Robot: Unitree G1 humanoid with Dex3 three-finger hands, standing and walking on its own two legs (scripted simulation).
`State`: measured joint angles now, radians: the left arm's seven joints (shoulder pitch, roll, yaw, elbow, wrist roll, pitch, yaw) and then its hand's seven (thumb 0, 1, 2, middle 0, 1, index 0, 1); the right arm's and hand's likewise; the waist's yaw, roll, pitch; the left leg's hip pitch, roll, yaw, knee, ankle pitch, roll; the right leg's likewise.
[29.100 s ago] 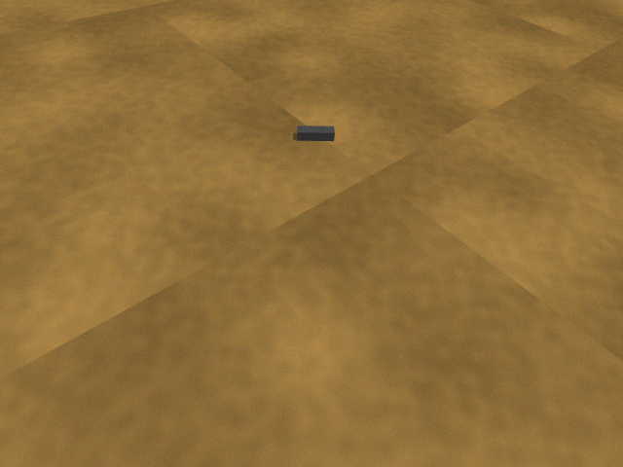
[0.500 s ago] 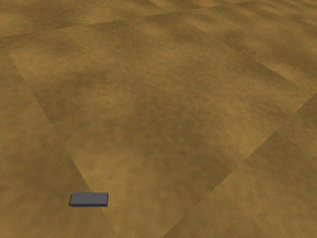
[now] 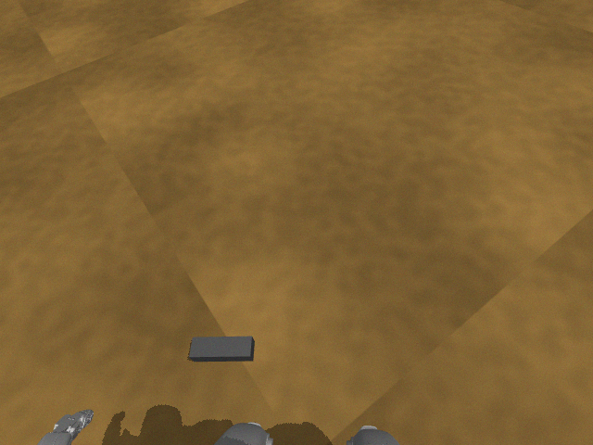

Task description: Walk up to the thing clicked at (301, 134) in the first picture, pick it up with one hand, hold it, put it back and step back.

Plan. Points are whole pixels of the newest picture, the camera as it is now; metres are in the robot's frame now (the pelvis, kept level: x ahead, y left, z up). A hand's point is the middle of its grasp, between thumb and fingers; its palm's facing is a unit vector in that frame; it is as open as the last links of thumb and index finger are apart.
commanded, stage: walk up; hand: left
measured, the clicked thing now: (222, 349) +0.48 +0.30 -0.73
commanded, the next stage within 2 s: none
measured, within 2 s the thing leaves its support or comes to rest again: neither
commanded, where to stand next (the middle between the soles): +0.10 +0.07 m, yaw -1 degrees
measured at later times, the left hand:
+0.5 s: hand out of the picture -0.01 +0.29 -0.16, palm faces -0.05 -0.93 -0.38, open 7.4 cm
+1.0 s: hand out of the picture +0.03 +0.32 -0.17, palm faces -0.07 -0.94 -0.34, open 7.4 cm
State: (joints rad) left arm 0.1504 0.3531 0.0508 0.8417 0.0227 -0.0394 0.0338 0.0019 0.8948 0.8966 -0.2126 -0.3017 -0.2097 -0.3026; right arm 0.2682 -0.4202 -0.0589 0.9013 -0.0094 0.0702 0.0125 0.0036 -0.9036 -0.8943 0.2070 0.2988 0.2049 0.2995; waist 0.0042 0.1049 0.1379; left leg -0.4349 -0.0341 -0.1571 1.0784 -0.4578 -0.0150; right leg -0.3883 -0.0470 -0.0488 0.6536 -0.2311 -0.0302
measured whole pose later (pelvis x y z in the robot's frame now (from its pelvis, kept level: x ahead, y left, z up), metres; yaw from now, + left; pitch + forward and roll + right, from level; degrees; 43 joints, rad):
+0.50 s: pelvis -0.04 +0.03 -0.01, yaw -1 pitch -3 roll -2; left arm 0.27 0.37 0.04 0.97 0.03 -0.02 -0.01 0.00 0.90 0.90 -0.21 -0.30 -0.21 -0.30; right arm 0.18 -0.41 -0.06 0.84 -0.04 0.02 0.02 0.00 -0.90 -0.89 0.21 0.30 0.21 0.30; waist 0.00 0.05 0.10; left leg -0.38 0.07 -0.01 0.81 -0.39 0.05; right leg -0.18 0.06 -0.04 0.65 -0.43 -0.03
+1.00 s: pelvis -0.05 +0.06 -0.01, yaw -4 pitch -4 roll +0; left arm 0.23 0.41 0.04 0.90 -0.01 0.04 -0.01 0.00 0.90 0.90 -0.21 -0.30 -0.20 -0.30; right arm 0.10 -0.33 -0.03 0.88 -0.02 -0.01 0.00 0.01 -0.90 -0.89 0.21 0.30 0.21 0.30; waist 0.02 -0.05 0.17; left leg -0.42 0.03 0.06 0.61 -0.12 0.03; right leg -0.34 0.02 0.09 0.99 -0.54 -0.04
